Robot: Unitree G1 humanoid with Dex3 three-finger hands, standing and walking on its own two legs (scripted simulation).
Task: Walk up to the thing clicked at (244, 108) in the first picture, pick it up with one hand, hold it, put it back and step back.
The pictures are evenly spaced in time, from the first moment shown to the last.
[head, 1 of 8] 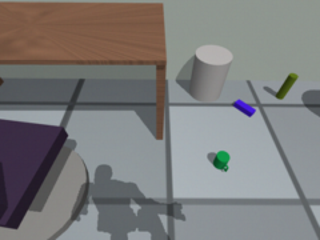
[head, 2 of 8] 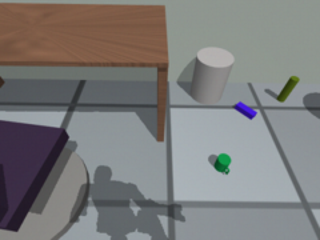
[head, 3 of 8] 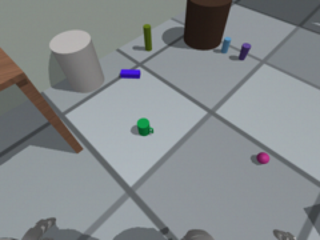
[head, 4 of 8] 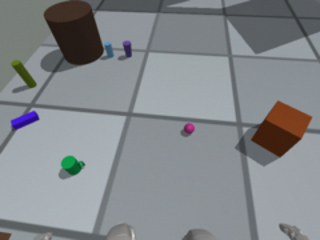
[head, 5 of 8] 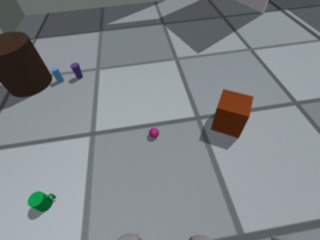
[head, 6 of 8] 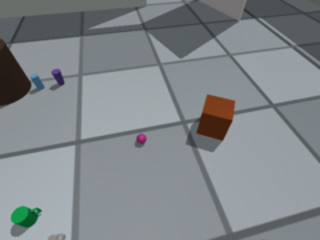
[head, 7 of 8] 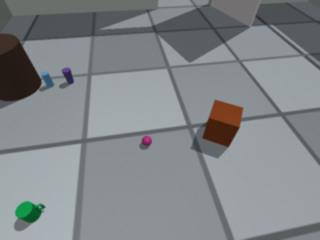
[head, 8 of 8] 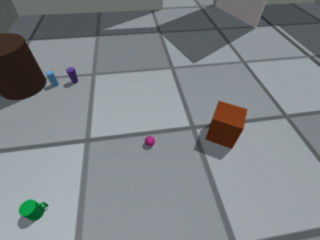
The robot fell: no
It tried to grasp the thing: no
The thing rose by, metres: 0.00
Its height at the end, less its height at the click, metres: +0.00
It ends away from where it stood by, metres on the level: 0.00
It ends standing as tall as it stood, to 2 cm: yes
